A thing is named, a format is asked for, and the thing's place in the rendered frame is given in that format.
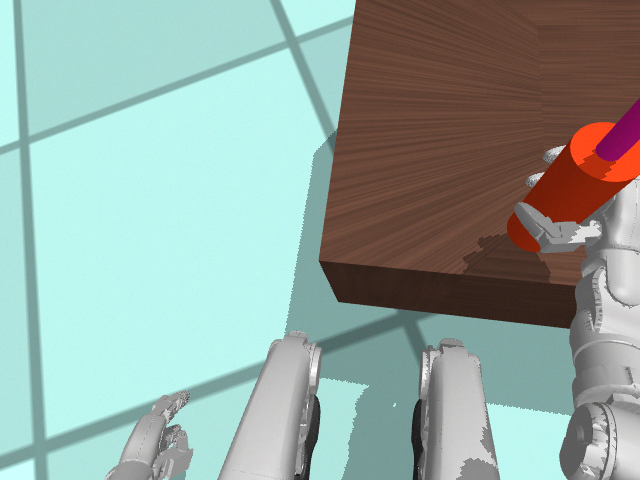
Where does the right robot arm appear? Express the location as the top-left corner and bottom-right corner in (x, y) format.
(559, 248), (640, 480)

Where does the left robot hand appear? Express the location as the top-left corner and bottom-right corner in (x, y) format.
(119, 391), (193, 480)

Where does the bottle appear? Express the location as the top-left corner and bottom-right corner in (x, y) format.
(507, 98), (640, 252)

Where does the right robot hand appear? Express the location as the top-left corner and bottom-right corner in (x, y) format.
(514, 145), (640, 257)

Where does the left robot foot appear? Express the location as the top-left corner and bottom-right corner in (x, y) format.
(294, 395), (320, 480)

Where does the left robot arm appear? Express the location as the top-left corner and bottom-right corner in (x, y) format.
(104, 461), (154, 480)

